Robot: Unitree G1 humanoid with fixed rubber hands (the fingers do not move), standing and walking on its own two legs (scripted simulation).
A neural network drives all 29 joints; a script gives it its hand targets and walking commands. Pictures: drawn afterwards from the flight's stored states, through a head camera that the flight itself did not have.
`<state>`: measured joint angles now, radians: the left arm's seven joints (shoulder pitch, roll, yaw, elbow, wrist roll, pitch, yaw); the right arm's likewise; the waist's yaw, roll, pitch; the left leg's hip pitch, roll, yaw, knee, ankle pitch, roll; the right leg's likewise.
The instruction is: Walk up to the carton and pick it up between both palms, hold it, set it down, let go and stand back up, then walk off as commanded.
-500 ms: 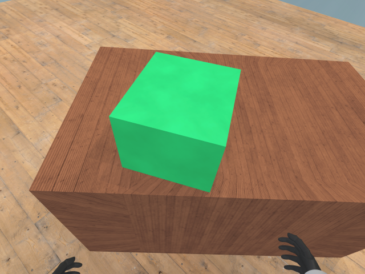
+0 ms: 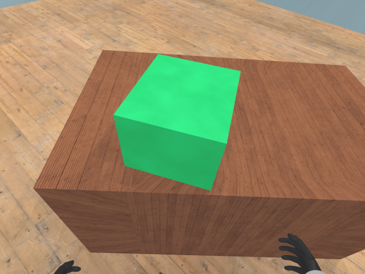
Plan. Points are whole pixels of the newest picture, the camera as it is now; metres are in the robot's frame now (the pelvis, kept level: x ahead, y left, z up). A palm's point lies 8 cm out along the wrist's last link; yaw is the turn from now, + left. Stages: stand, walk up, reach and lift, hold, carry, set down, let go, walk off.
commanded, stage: stand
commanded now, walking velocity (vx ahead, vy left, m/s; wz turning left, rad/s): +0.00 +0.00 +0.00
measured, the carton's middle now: (182, 118) +0.54 -0.01 +0.00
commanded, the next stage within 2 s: walk off in 0.94 s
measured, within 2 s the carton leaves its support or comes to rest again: neither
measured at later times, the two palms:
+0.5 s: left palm out of the picture +0.09 +0.28 -0.11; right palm out of the picture +0.13 -0.28 -0.07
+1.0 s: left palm out of the picture +0.09 +0.28 -0.11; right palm (310, 273) +0.13 -0.28 -0.07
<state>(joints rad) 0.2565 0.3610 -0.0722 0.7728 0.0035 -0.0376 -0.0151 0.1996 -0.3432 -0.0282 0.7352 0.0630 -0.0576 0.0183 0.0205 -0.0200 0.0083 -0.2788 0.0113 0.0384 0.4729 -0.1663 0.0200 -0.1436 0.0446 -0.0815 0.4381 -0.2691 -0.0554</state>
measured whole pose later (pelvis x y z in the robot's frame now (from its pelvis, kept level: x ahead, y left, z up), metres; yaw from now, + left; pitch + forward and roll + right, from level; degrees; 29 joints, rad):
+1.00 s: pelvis +0.00 +0.00 +0.00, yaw +0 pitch -2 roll -1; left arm 0.23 0.36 -0.07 0.83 0.00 -0.04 -0.01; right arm 0.20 -0.34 -0.03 0.74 0.06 -0.06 0.02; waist 0.02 -0.02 0.01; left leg -0.28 0.01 0.04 0.47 -0.16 0.02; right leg -0.14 0.04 -0.08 0.44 -0.26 -0.05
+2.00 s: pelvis -0.25 -0.04 -0.04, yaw +6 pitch -6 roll +0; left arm 0.14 0.39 0.01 0.79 0.01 0.04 0.02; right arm 0.31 -0.49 -0.03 0.74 0.06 0.06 0.01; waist 0.02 0.05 0.17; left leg -0.33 -0.10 -0.14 0.85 -0.46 0.03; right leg -0.49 -0.05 -0.07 0.69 -0.10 -0.03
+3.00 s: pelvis -0.60 -0.02 -0.04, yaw +1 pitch -7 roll +2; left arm 0.14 0.42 0.04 0.78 0.01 0.07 0.04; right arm 0.29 -0.43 -0.03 0.74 0.06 0.08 0.01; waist 0.04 -0.03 0.21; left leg -0.34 -0.12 -0.08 0.85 -0.38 0.02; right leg -0.52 0.03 0.14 1.03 -0.47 0.00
